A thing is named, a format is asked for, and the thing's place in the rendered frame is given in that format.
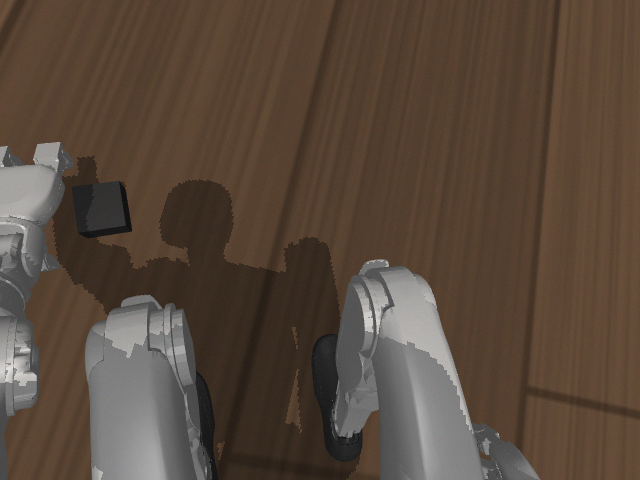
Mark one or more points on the right robot foot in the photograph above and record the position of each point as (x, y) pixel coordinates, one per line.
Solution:
(325, 380)

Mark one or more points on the right robot hand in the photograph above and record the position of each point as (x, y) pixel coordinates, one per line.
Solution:
(507, 462)

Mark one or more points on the left robot foot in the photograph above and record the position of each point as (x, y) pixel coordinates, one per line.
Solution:
(207, 425)

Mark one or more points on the small box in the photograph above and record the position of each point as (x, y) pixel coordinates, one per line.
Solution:
(101, 209)

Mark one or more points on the left robot arm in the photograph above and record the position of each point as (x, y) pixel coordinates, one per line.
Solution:
(21, 256)

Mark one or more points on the left robot hand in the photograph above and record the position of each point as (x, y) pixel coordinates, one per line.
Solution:
(34, 192)

